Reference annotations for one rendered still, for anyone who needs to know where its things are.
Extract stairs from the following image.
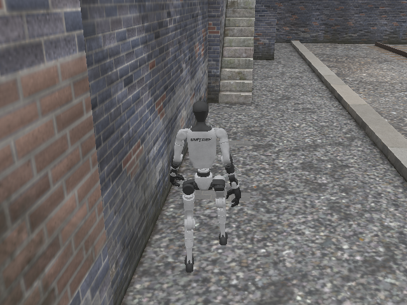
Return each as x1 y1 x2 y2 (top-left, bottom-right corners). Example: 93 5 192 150
219 0 256 104

